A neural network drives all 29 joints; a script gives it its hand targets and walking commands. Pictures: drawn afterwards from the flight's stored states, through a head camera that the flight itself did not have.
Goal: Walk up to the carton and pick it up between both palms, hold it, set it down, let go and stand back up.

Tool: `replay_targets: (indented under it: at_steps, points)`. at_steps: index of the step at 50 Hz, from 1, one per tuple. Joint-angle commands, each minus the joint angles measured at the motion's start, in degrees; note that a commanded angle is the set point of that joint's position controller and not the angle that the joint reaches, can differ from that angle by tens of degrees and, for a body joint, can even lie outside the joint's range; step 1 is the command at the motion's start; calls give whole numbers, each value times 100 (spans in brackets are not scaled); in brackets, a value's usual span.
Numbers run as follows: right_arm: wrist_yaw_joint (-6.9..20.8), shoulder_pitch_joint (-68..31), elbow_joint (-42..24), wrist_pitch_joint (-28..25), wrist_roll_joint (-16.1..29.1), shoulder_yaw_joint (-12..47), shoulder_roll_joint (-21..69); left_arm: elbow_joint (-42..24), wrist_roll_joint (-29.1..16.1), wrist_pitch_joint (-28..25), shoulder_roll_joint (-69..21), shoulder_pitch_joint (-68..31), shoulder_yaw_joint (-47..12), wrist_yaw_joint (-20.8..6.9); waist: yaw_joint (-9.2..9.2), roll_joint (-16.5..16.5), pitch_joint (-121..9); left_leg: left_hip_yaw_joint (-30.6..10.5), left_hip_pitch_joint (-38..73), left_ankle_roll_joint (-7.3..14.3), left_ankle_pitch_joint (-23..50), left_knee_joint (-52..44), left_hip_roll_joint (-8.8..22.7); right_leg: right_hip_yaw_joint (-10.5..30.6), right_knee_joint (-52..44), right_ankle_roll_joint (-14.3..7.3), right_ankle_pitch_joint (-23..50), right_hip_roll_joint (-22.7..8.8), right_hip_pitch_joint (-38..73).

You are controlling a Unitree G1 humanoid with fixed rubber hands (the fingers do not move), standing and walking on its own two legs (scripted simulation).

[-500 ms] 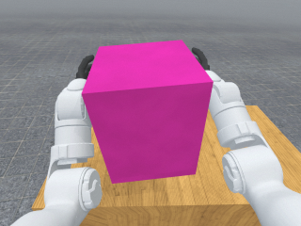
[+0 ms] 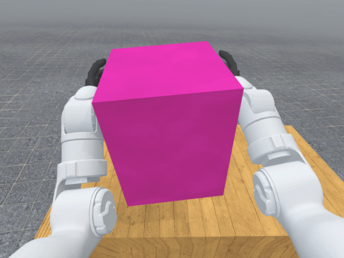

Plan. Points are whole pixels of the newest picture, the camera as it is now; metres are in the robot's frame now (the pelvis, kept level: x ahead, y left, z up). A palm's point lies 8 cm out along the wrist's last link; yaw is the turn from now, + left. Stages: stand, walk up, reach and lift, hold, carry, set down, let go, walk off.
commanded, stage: hold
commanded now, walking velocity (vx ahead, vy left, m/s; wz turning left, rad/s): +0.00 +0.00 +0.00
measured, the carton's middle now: (167, 122) +0.31 +0.00 +0.24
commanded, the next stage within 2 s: none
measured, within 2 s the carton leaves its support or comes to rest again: neither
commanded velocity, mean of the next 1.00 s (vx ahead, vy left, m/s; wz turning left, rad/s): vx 0.00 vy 0.00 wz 0.00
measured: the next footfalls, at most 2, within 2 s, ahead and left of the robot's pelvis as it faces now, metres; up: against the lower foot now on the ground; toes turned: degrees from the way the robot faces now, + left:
none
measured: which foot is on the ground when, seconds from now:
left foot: down 0.00-1.00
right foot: down 0.00-1.00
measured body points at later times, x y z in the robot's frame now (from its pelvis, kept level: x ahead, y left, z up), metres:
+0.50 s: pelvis +0.00 +0.00 +0.00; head -0.08 +0.02 +0.44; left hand +0.38 +0.15 +0.28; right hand +0.39 -0.14 +0.30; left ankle +0.01 +0.13 -0.75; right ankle +0.01 -0.11 -0.75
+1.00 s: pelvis +0.00 +0.00 +0.00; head -0.08 +0.02 +0.44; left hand +0.38 +0.15 +0.28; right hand +0.39 -0.14 +0.29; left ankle +0.01 +0.13 -0.75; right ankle +0.01 -0.11 -0.75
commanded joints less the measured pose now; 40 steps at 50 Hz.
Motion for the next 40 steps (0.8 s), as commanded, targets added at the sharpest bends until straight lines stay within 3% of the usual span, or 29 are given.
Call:
replay_targets:
  at_steps: [1, 6, 10, 18, 22, 29, 40]
  points:
    - [563, -4065, -1222, -4, 593, 1151, 4145, -291, -677, -441, -3081, -4624, -2094, -711, -75, 229, -1528, 112, -291, -40, 502, -462, -444, 224, -123, 309, 578, 274, 740]
    - [521, -4212, -1558, -76, 723, 1274, 4164, -589, -822, -494, -3241, -4663, -2288, -724, -157, 376, -1996, 68, -101, -159, 1055, -286, -473, 211, -19, 326, 1100, 295, 968]
    - [467, -4118, -1927, -76, 880, 1527, 4247, -914, -890, -519, -3219, -4588, -2392, -649, -141, 259, -2197, 31, 157, -194, 1603, -126, -499, 155, 55, 419, 1634, 343, 1037]
    - [509, -4184, -2044, -67, 837, 1584, 4243, -833, -797, -432, -3209, -4428, -2308, -626, 36, 117, -1938, 57, 50, -69, 1255, -243, -469, 163, -51, 364, 1071, 352, 895]
    - [522, -4057, -2042, -47, 861, 1572, 4234, -1080, -891, -434, -3350, -4518, -2509, -600, -86, 263, -2027, 34, 120, -145, 1441, -216, -434, 175, 1, 323, 1198, 384, 898]
    - [519, -3890, -1709, 17, 766, 1404, 4084, -853, -736, -344, -3226, -4384, -2388, -669, -112, 324, -1716, 58, 3, -155, 1134, -311, -433, 203, -46, 305, 1006, 331, 886]
    - [485, -3958, -2007, -21, 843, 1564, 4206, -1084, -815, -396, -3258, -4398, -2509, -666, -126, 296, -2012, 45, 127, -183, 1484, -197, -465, 167, 35, 358, 1435, 347, 1049]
